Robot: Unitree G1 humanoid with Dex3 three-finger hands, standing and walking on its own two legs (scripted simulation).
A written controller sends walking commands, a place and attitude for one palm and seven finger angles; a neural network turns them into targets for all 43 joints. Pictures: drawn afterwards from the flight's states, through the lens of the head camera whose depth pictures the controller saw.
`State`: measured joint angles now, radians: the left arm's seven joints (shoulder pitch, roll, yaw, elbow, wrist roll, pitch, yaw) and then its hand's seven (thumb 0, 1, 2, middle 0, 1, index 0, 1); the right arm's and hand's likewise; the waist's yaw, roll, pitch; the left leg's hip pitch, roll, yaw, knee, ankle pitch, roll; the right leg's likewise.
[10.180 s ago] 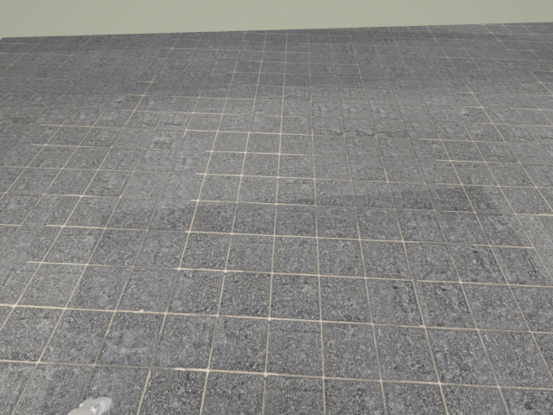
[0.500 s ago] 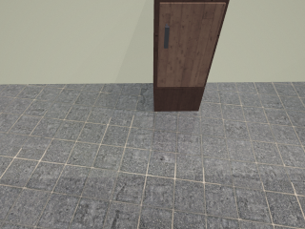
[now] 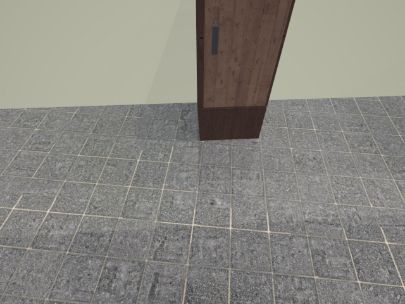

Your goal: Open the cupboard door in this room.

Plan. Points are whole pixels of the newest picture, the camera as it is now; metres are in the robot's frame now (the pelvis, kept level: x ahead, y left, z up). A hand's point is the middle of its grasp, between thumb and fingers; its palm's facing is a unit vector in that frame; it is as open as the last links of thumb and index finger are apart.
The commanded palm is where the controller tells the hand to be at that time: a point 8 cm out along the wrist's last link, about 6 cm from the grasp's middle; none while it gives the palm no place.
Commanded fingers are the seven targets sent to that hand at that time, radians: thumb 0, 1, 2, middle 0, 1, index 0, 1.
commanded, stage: walk to a spot facing it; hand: left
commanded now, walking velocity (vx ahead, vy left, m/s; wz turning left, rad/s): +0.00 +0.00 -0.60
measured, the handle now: (214, 37) +1.17 +0.03 -0.04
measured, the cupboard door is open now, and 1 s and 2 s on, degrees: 0 0 0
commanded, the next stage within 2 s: turn to face it in 1.84 s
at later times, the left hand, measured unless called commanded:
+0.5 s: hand out of the picture +0.07 +0.15 -0.15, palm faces -0.15 -0.96 -0.24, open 7.4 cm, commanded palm none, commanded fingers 0.00 0.90 0.90 -0.20 -0.30 -0.20 -0.30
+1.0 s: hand (152, 223) +0.34 +0.17 -0.17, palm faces -0.47 -0.85 -0.22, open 7.4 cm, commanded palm none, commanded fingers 0.00 0.90 0.90 -0.20 -0.30 -0.20 -0.30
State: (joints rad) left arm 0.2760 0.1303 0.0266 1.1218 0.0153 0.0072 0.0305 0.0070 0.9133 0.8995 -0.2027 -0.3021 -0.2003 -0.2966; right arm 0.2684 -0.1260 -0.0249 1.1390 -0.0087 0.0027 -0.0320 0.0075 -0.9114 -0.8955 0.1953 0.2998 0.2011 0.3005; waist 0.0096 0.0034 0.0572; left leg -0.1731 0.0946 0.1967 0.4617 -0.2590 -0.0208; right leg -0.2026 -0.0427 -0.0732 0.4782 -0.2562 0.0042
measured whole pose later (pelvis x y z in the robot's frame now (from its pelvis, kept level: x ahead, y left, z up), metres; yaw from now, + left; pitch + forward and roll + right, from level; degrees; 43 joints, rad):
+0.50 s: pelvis +0.01 -0.04 +0.00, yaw -14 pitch +2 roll +2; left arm 0.30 0.16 0.06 0.97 0.02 -0.03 -0.01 0.01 0.91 0.90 -0.20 -0.30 -0.20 -0.30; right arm 0.07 -0.24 -0.06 0.93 -0.03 0.02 0.00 0.01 -0.91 -0.90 0.19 0.30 0.20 0.30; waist 0.05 0.02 0.07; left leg -0.51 0.09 0.03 1.08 -0.31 -0.08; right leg -0.22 0.05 0.01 0.43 -0.24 -0.08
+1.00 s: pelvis +0.17 +0.00 +0.00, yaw -33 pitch +1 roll -2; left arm 0.22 0.29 0.11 0.95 0.03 0.02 -0.04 0.01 0.91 0.90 -0.20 -0.30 -0.20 -0.30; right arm 0.29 -0.18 -0.01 0.95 -0.02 -0.06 -0.02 0.01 -0.91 -0.90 0.20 0.30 0.20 0.30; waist 0.03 -0.04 0.07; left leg -0.15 0.08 0.19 0.44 -0.30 0.01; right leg -0.58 -0.06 -0.02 1.23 -0.26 0.02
